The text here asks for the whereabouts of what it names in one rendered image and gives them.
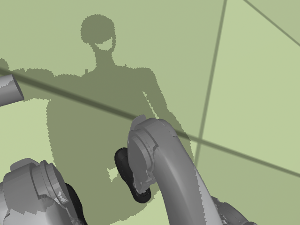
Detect right robot foot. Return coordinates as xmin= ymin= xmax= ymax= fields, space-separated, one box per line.
xmin=114 ymin=147 xmax=151 ymax=203

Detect right robot hand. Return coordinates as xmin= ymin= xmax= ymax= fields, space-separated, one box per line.
xmin=211 ymin=196 xmax=249 ymax=225

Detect bottle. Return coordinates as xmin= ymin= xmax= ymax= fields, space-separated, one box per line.
xmin=0 ymin=74 xmax=24 ymax=107

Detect left robot foot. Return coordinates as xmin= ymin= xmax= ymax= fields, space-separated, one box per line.
xmin=65 ymin=183 xmax=88 ymax=225

